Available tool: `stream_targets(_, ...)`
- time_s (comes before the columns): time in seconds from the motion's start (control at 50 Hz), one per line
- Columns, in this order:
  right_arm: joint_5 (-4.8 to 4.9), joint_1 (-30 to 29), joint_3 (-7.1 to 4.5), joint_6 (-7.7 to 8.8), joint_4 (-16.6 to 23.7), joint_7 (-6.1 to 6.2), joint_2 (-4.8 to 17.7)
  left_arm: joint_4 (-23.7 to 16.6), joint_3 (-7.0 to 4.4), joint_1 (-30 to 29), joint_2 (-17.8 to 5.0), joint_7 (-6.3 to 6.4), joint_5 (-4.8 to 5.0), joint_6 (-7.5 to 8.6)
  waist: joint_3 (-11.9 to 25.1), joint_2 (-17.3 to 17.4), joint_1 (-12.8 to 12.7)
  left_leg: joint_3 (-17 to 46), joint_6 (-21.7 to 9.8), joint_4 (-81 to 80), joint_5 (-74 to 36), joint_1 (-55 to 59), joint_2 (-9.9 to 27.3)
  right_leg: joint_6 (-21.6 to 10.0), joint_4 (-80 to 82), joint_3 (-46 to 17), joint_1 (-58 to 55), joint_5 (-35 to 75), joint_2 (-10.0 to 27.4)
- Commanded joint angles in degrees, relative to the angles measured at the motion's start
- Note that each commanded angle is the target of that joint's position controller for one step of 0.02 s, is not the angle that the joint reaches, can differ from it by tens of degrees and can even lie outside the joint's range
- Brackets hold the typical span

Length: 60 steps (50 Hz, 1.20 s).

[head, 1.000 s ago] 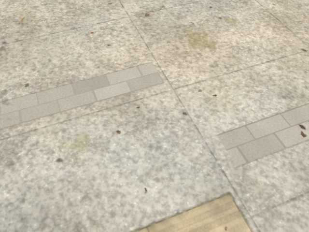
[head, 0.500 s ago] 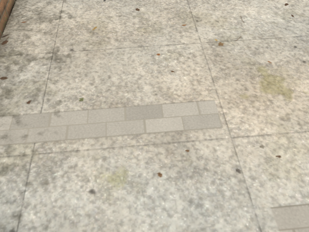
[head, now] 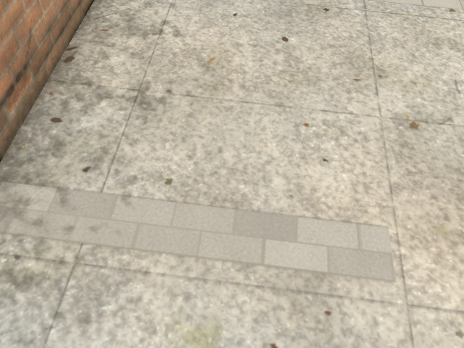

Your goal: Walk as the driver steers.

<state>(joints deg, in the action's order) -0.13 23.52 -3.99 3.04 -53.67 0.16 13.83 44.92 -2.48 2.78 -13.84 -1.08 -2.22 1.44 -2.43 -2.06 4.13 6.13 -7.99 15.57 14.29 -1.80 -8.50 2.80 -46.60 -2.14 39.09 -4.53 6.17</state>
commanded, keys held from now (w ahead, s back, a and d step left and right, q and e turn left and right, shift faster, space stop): w+q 0.26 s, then w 0.08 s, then no key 0.66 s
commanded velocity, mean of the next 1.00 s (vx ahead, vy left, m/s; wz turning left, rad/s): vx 0.28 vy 0.00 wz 0.29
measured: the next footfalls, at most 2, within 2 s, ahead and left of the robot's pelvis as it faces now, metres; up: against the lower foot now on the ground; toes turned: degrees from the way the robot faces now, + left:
right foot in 0.18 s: +0.29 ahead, -0.13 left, +0.00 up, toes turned +8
left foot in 0.62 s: +0.42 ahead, +0.12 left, +0.00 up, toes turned +15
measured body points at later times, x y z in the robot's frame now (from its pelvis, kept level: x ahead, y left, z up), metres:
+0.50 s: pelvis +0.26 -0.03 +0.00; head +0.29 -0.03 +0.45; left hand +0.20 +0.23 -0.12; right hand +0.48 -0.23 -0.11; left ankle +0.33 +0.13 -0.69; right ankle +0.25 -0.13 -0.74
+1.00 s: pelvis +0.34 +0.02 -0.01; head +0.34 +0.02 +0.44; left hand +0.31 +0.26 -0.15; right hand +0.48 -0.19 -0.15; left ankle +0.38 +0.11 -0.74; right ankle +0.36 -0.10 -0.74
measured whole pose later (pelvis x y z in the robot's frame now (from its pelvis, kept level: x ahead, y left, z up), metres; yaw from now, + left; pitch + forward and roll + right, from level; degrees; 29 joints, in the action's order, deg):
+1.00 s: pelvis +0.34 +0.02 -0.01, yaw +15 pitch -1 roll +1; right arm -0.3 12.3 -0.4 -0.2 -54.0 1.1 11.0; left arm 56.0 -0.5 16.0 -11.4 1.6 -1.4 -1.4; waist -0.4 -0.2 -0.2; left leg -2.0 -3.4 24.2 7.2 -16.2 -3.4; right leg 0.2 -28.4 0.2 11.7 -15.2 1.2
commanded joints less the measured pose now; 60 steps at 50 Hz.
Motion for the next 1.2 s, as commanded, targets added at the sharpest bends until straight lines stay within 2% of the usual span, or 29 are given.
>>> stream_targets(0.02,-0.35,5.28,-1.66,0.28,2.14,0.51,8.51,-6.43,-0.1,-8.51,-3.73,-0.26,0.32,0.99,-0.43,6.01,1.53,11.79,-5.18,-0.38,-30.16,3.65,14.27,-0.41,5.39,2.51,2.8,2.65,-3.47)
stream_targets(0.1,-0.91,3.98,-2.02,0.35,3.34,1.28,10.13,-8.31,0.08,-8.46,-5.44,-0.21,0.86,2.1,-0.39,7.14,-0.07,14.69,-3.59,3.6,-34.91,5.03,15.82,-2.75,13.97,1.41,-4.92,0.58,-5.56)
stream_targets(0.14,-0.94,-0.15,-2.35,0.79,4.73,0.93,11.63,-5.16,-0.95,2.8,-8.14,0.69,1.05,2.81,4.19,6.84,-5.32,13.57,-0.81,12.75,-45.57,0.46,13.72,-4.84,17.31,2.32,-22.13,-3.17,-8.65)
stream_targets(0.16,-0.4,-1.64,-2.37,1.27,5.16,0.29,11.7,-3.14,-1.63,11.48,-9.76,1.43,0.78,3.56,8.89,4.24,-9.93,11.29,0.51,23.84,-42.89,-4.11,10.47,-6.39,20.55,0.98,-34.61,-0.69,-6.51)
stream_targets(0.18,0.25,-0.8,-1.17,1.77,7.24,-0.26,7.29,-2.89,-2.58,20.5,-13.98,2.54,-0.7,3.84,17.86,-1.71,-12.44,7.75,1.42,39.73,-23.9,-12.03,6.96,-8.85,21.21,-12.19,-48.31,-11.8,7.01)
stream_targets(0.2,2.07,7.77,-0.37,1.29,8.39,-0.02,2.66,-3.67,-3.43,18.16,-18.14,2.49,-1.61,3.13,23.13,-15.44,-6.45,1.94,3.06,54.76,19.49,-28.67,-1.73,-16.21,27.65,-39.11,-58.32,-11.6,21.63)
stream_targets(0.22,-0.43,6.25,-0.9,0.35,6.8,0.52,8.2,-4.26,-3.04,14.34,-13.15,2.14,-0.28,2.24,17.59,-7.2,-5.4,1.55,2.38,59.72,14.93,-33.76,4.13,-16.59,29.57,-41.88,-51.3,-21.44,19.51)
stream_targets(0.24,-1.06,1.49,-1.13,-0.05,6.97,0.03,8.68,-4.88,-1.7,10.31,-7.77,2.02,0.3,2.15,8.56,-1.14,-5.07,0.58,2.72,58.25,8.81,-33.71,6.58,-14.96,31.17,-31.11,-42.09,-21.77,16.29)
stream_targets(0.26,-1.12,-1.09,-0.96,-0.24,7.48,-0.48,7.64,-4.44,-1.07,8.73,-5.57,1.77,0.22,2.3,4.35,0.96,-4.58,-0.14,3.13,55.55,5.72,-32.59,8.37,-13.44,32.7,-22.62,-36.3,-15.64,13.08)
stream_targets(0.28,-1.67,-2.1,-0.84,-0.64,7.75,-1.05,6.74,-3.51,-0.84,9.64,-5.16,1.77,0.22,2.64,2.74,-1.28,-4.28,-0.44,3.46,53.48,4.67,-31.17,9.5,-12.34,33.76,-16.92,-33.06,-9.72,10.59)
stream_targets(0.32,-2.11,-1.57,-0.45,-1.69,8.04,-1.98,5.19,-1.43,-0.79,12.03,-5.23,1.37,0.73,3.78,2.27,-4.05,-3.19,-0.92,3.93,51.79,3.97,-28.82,9.69,-12.05,35.09,-10.62,-29.79,-0.71,8.33)
stream_targets(0.38,-2.1,-4.57,-0.05,-2.17,9.33,-2.26,4.14,0.21,-0.92,14.08,-5.93,0.7,1.21,5.35,1.43,-3.28,-2.56,-0.83,4.98,48.02,2.14,-31.59,8.95,-13.83,35.33,-4.84,-30.34,18.06,8.85)
stream_targets(0.46,-1.77,-10.7,1.61,-1.62,11.05,-2.54,1.81,1.5,-0.64,13.64,-6.14,0.35,1.29,4.92,2.24,-4.8,-2.74,-5.56,6.5,31.18,-6.27,-25.99,8.59,-12.02,33.25,5.77,-28.35,33.43,4.72)
stream_targets(0.52,-1.64,-14.75,2.32,-1.31,11.54,-2.49,1.91,3.29,-0.85,16.75,-7.4,0.42,1.65,4.12,3.69,-5.53,-4.68,-7.99,6.54,22.55,-10.09,-20.71,7.86,-10.97,30.85,6.28,-30.44,33.74,4.74)
stream_targets(0.6,-2.65,-10.32,2.04,-0.08,9.17,-1.42,3.64,4.77,-1.06,17.53,-8.1,1.05,2.34,2.77,4.85,-2.84,-2.36,-7.42,3.93,9.35,-13.72,-11.34,7.21,-8.45,20.34,4.7,-32.86,26.75,4.51)
stream_targets(0.62,-3.43,-7.19,1.58,0.72,8.05,-1.02,5.95,5.0,-0.79,19.93,-7.17,1.16,2.08,2.62,7.33,1.36,-1.79,-4.12,3.1,7.35,-25.6,-4.24,10.92,-6.69,13.85,5.86,-30.19,18.72,2.18)
stream_targets(0.64,-3.99,-3.11,1.04,1.26,8.11,-0.62,9.72,3.33,0.1,23.04,-4.2,1.41,1.8,2.49,13.36,10.38,-2.15,8.28,-0.17,12.19,-55.34,6.72,25.09,-4.7,2.71,8.96,-22.52,-7.66,-1.2)
stream_targets(0.66,-1.15,-2.92,1.06,0.56,7.55,0.13,8.89,5.23,1.04,28.82,-0.91,1.66,3.58,0.87,20.96,16.88,-3.04,16.4,-9.81,11.47,-62.6,8.98,32.11,-4.16,-6.0,5.13,-20.54,-32.13,-6.23)
stream_targets(0.68,0.5,-4.38,1.54,-0.09,7.72,0.19,6.52,5.72,0.24,25.44,-4.54,1.94,2.69,-0.64,17.9,11.1,-2.43,14.72,-10.21,8.66,-51.14,5.49,29.37,-3.97,-8.74,2.17,-18.19,-34.26,-5.68)
stream_targets(0.7,0.28,-7.36,2.02,-0.48,7.66,0.58,5.52,4.84,0.04,21.34,-4.63,1.82,1.92,-1.15,11.86,9.98,-3.05,12.53,-8.78,5.42,-42.24,0.78,26.83,-3.87,-9.48,1.56,-15.96,-32.18,-5.4)
stream_targets(0.74,-0.5,-12.5,2.87,-0.96,7.81,1.46,3.46,5.46,0.21,19.25,-3.49,1.88,1.16,-1.94,5.88,8.5,-5.75,7.47,-5.06,1.19,-34.37,-7.64,22.58,-3.06,-4.53,0.81,-18.49,-25.87,-3.56)
stream_targets(0.82,-0.97,-13.57,2.97,-0.67,6.2,1.43,3.21,8.23,0.68,20.84,-1.7,2.37,1.28,-3.34,7.36,7.85,-6.84,3.06,-3.22,-0.33,-24.38,-12.16,19.33,-2.35,3.26,2.24,-26.22,-21.01,-4.84)
stream_targets(0.9,-0.76,-13.81,2.51,-1.8,4.19,1.24,4.01,9.55,0.95,19.2,-1.17,2.89,1.17,-3.93,4.6,8.45,-6.65,4.23,-1.4,-2.17,1.23,-17.38,17.8,-3.18,14.67,3.67,-30.91,-13.1,-5.64)
stream_targets(0.94,-0.32,-12.75,2.39,-2.51,3.14,1.21,3.59,10.25,1.09,19.32,-1.91,2.89,0.45,-3.31,1.7,5.91,-6.6,5.12,2.46,-2.86,12.59,-22.33,16.45,-4.54,22.58,1.13,-34.6,-7.78,-3.55)
stream_targets(0.96,-0.26,-11.94,2.38,-2.71,2.73,1.12,3.03,9.97,1.12,19.3,-3.19,2.93,-0.02,-2.64,0.33,3.95,-5.91,4.73,4.22,-1.23,12.37,-22.94,15.14,-5.42,26.34,-3.25,-33.65,-10.73,0.28)
stream_targets(0.98,0.34,-10.73,2.23,-3.11,2.16,0.93,2.14,10.33,0.86,16.88,-4.59,2.78,0.94,-2.24,-3.39,-2.3,-3.57,0.49,5.1,-0.25,6.77,-18.55,11.15,-6.39,28.51,-5.82,-23.5,-17.87,1.31)
stream_targets(1.0,-0.01,-10.25,2.28,-3.09,0.97,0.78,2.13,10.48,1.28,15.28,-3.0,2.59,1.23,-1.61,-3.47,-3.64,-3.15,-0.35,5.15,2.6,0.15,-11.33,10.78,-6.01,31.57,-6.85,-18.35,-20.8,1.76)
stream_targets(1.08,-0.56,-7.95,1.98,-2.19,-2.22,0.79,2.8,11.66,1.36,14.93,-2.58,2.9,1.72,-0.34,-0.19,-1.28,-2.8,0.56,4.34,3.5,-5.86,-6.58,12.31,-4.88,31.09,-4.31,-21.75,-13.7,-0.1)
stream_targets(1.2,-0.28,-7.57,2.43,-2.2,-5.47,1.27,1.75,13.92,1.58,17.62,-1.45,3.04,1.55,-0.66,-0.84,1.7,-4.01,0.55,4.91,2.01,-4.93,-9.01,12.4,-5.72,29.63,-3.37,-25.17,-11.07,-0.51)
